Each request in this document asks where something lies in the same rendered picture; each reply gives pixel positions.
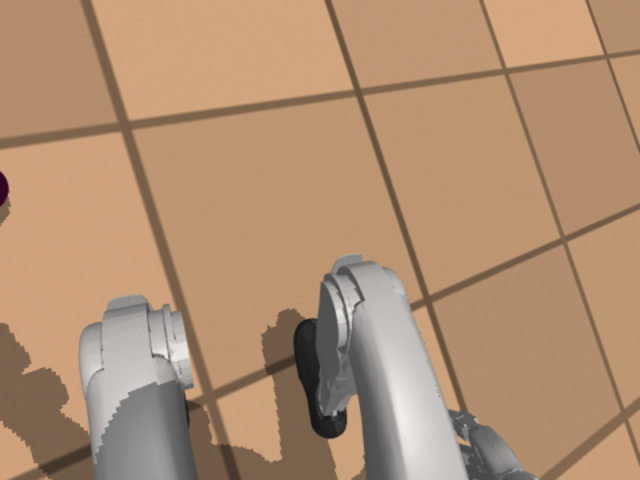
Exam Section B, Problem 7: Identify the mug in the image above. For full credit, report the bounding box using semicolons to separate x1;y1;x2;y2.
0;171;9;207

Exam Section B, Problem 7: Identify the right robot foot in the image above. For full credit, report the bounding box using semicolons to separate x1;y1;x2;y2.
294;318;347;439

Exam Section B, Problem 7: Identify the right robot hand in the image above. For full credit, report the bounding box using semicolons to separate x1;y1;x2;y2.
448;409;526;480

